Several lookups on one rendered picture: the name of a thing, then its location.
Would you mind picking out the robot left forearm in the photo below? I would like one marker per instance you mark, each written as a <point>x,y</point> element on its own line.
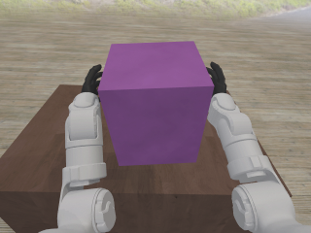
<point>83,143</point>

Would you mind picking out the pedestal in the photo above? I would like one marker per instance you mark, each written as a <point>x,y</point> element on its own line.
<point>193,197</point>

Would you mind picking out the left robot upper arm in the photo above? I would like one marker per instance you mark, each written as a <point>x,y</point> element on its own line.
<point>86,211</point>

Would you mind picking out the left robot hand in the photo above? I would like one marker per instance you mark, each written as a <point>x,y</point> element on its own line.
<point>91,83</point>

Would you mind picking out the carton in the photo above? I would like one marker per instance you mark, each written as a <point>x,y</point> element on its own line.
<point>155,98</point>

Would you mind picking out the right robot upper arm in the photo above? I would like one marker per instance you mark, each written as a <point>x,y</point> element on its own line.
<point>265,207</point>

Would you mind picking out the robot right forearm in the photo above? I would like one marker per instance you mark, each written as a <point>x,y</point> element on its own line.
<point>246,162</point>

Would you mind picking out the right robot hand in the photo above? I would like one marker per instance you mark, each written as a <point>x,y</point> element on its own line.
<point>217,77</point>

